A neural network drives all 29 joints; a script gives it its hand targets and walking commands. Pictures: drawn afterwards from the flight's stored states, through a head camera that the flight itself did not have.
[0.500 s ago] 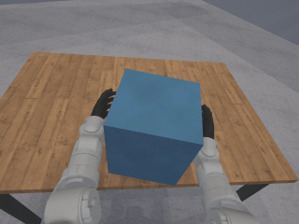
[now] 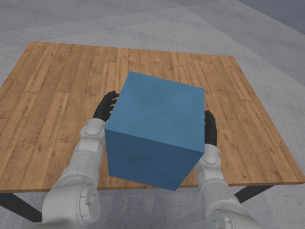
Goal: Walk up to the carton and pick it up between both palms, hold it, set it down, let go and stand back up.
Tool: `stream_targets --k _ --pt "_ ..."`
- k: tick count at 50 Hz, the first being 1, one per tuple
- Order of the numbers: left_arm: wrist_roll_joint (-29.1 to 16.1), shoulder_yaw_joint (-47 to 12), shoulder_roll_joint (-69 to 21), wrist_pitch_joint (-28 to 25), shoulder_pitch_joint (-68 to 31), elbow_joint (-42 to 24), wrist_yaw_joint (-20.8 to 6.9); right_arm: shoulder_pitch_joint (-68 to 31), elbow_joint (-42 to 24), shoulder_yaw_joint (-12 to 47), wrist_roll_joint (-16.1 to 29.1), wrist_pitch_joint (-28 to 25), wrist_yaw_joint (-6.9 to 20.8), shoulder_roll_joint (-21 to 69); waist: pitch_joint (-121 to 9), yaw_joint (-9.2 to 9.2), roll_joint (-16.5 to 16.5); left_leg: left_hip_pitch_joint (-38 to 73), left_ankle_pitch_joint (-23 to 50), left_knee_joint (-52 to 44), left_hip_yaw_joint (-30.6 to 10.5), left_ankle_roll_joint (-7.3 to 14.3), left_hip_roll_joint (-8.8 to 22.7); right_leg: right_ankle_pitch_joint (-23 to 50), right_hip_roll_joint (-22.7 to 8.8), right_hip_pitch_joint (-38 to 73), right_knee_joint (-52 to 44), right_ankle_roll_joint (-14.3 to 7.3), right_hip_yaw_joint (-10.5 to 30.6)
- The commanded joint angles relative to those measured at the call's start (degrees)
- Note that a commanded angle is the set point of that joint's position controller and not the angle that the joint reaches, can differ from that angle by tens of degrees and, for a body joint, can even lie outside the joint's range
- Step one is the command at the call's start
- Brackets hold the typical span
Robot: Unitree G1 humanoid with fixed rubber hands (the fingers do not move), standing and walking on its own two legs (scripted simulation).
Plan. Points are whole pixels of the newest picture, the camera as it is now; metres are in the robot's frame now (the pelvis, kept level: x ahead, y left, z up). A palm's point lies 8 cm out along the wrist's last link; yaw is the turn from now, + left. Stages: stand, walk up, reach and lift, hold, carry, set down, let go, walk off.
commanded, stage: set down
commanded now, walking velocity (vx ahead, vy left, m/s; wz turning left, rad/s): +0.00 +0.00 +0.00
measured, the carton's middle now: (153, 134) +0.38 +0.02 +0.02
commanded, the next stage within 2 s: none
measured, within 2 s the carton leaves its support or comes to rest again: rests again in 0.46 s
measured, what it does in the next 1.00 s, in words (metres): stands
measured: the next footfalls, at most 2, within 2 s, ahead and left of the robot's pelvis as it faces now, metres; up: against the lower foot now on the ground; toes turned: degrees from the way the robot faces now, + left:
none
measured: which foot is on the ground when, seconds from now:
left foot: down 0.00-1.00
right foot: down 0.00-1.00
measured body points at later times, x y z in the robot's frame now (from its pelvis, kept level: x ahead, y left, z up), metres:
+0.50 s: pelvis +0.00 -0.01 +0.00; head +0.05 +0.05 +0.44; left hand +0.41 +0.17 +0.02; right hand +0.37 -0.14 +0.03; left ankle +0.02 +0.10 -0.75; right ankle -0.03 -0.14 -0.75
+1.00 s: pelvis -0.01 +0.00 +0.00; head +0.05 +0.05 +0.44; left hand +0.41 +0.17 +0.02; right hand +0.37 -0.14 +0.02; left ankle +0.02 +0.10 -0.75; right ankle -0.03 -0.14 -0.75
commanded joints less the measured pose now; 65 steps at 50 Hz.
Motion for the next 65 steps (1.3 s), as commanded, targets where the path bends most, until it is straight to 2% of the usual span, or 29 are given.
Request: stream_targets --k 1,3,12,14,18,23,26,32,35,42,44,47,51,56,57,65 --pt "0.5 -14.9 -34.1 -3.6 -30.7 -1.9 -4.9 -35.5 -3.9 19.2 -4.9 -4.7 7.4 30.9 -27.1 -0.04 9.3 16.4 23.7 2.5 5.7 -4.2 0.7 14.7 1.6 2.2 1.1 -0.2 -6.5" --pt "0.7 -14.1 -33.8 -4.2 -31.1 -1.0 -4.8 -36.2 -3.7 18.6 -5.6 -5.1 7.4 30.9 -27.8 0.3 8.7 15.3 22.5 2.3 5.9 -3.9 0.6 14.3 1.4 2.3 1.2 0.0 -6.4" --pt "1.5 -13.5 -34.0 -6.8 -31.5 0.8 -4.6 -35.1 -0.5 16.0 -8.4 -7.4 7.3 32.0 -29.6 -0.45 8.5 13.5 23.7 3.3 5.7 -4.2 0.6 16.9 1.3 1.8 2.0 -0.1 -6.3" --pt "2.2 -12.9 -33.7 -7.3 -30.8 1.4 -4.4 -34.8 0.5 15.6 -8.7 -7.8 7.5 32.1 -29.2 0.08 9.0 13.1 23.9 3.3 5.6 -4.2 0.7 16.8 1.2 1.7 2.2 -0.3 -6.3" --pt "2.9 -11.3 -33.2 -7.8 -30.0 2.6 -4.5 -33.9 1.4 15.0 -9.3 -8.2 7.5 32.4 -27.6 0.59 8.1 11.2 21.2 2.6 5.9 -3.6 0.6 15.4 0.9 1.5 2.1 0.0 -6.0" --pt "2.9 -11.9 -33.4 -9.7 -30.2 3.2 -3.9 -34.2 2.4 15.2 -10.0 -10.0 7.7 33.0 -30.2 0.74 8.4 11.2 24.3 3.8 5.6 -3.9 0.7 18.5 1.1 1.2 2.9 -0.2 -6.0" --pt "2.8 -11.7 -33.2 -10.8 -31.0 3.3 -3.9 -33.8 3.2 14.4 -10.8 -10.5 7.4 33.3 -30.8 0.37 7.9 9.8 22.1 3.5 5.6 -3.6 0.7 17.7 0.8 0.5 3.1 -0.1 -5.8" --pt "3.8 -11.1 -33.1 -11.8 -30.4 5.0 -3.5 -32.7 5.9 12.4 -12.1 -11.1 7.5 33.2 -29.9 0.23 9.1 9.9 21.9 4.0 5.4 -4.1 1.0 15.7 0.9 -1.6 3.1 -0.6 -6.0" --pt "4.2 -10.0 -32.7 -12.4 -30.1 5.7 -3.5 -32.7 6.0 11.9 -12.8 -11.5 7.5 33.4 -30.4 0.53 7.9 8.3 21.3 3.9 5.4 -3.6 0.7 16.1 0.8 -1.1 3.2 -0.4 -5.9" --pt "5.7 -8.0 -32.1 -12.7 -28.7 7.6 -3.2 -31.2 8.5 9.3 -14.3 -11.6 7.8 32.5 -27.0 0.37 7.8 8.3 19.9 3.6 5.4 -3.6 0.9 13.0 1.0 -3.0 2.6 -0.5 -6.2" --pt "6.0 -7.5 -31.7 -12.6 -28.8 7.4 -3.1 -30.8 8.7 8.5 -14.6 -11.4 7.8 32.4 -27.0 0.56 8.3 7.7 18.3 3.2 5.5 -3.6 0.9 11.3 0.8 -3.6 2.5 -0.5 -6.2" --pt "6.3 -7.3 -32.0 -12.9 -29.1 6.5 -2.7 -31.3 8.7 6.9 -15.5 -11.8 8.1 32.2 -28.1 0.4 8.6 8.8 19.6 3.5 5.3 -3.9 1.2 10.1 1.3 -5.3 2.3 -0.7 -6.7" --pt "7.5 -5.7 -31.5 -12.7 -27.8 7.8 -2.9 -29.9 9.7 5.5 -16.6 -11.4 8.3 32.3 -25.4 0.37 7.7 6.9 16.7 2.9 5.3 -3.3 1.0 8.5 1.0 -5.2 2.1 -0.5 -6.5" --pt "8.7 -4.3 -31.3 -12.7 -27.8 7.9 -2.5 -30.0 9.4 4.0 -17.7 -11.4 8.7 32.1 -25.6 1.1 8.3 6.8 14.8 2.3 5.4 -3.3 1.3 5.7 1.1 -6.8 2.0 -0.7 -6.9" --pt "8.8 -4.3 -31.6 -12.5 -27.7 7.8 -2.4 -29.9 9.9 3.3 -18.0 -11.2 8.7 31.9 -24.8 0.68 8.4 7.2 14.7 2.3 5.3 -3.4 1.4 5.3 1.3 -7.2 1.8 -0.7 -7.0" --pt "9.8 -3.0 -31.1 -12.7 -26.6 7.6 -2.3 -29.1 9.9 1.9 -18.9 -11.3 9.1 31.5 -25.5 0.63 8.0 6.8 15.4 2.8 5.3 -3.1 1.4 5.8 1.2 -8.3 2.2 -0.5 -7.1"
